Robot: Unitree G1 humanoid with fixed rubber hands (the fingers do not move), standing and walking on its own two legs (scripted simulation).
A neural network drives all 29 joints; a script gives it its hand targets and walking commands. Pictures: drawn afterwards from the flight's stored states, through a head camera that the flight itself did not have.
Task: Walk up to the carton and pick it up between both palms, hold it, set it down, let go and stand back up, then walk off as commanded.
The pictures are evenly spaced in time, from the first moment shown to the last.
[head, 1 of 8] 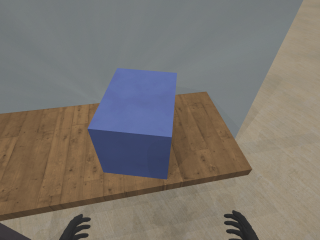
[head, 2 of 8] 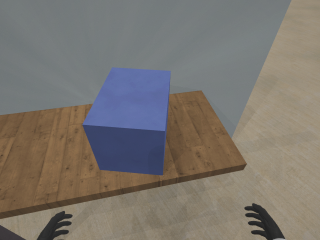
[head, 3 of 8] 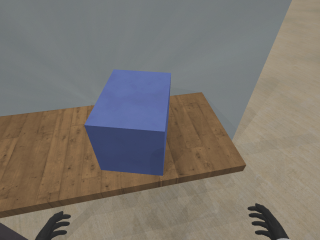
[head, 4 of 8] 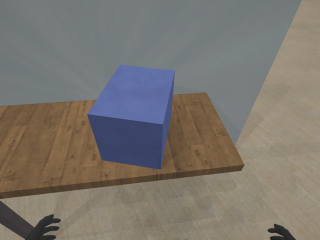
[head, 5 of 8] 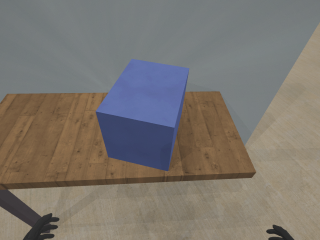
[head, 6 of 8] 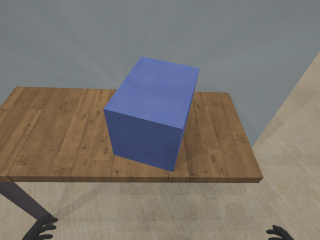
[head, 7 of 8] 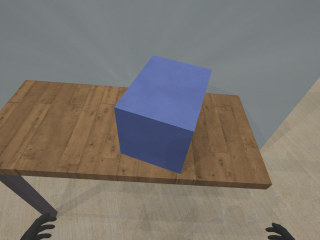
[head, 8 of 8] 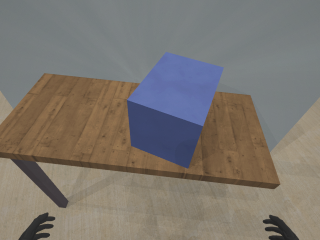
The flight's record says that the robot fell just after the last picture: no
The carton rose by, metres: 0.00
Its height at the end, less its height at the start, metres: +0.00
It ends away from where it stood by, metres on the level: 0.00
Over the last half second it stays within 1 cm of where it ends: yes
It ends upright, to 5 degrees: yes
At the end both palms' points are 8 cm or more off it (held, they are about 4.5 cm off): yes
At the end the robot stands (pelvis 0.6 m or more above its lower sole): yes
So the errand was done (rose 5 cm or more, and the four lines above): no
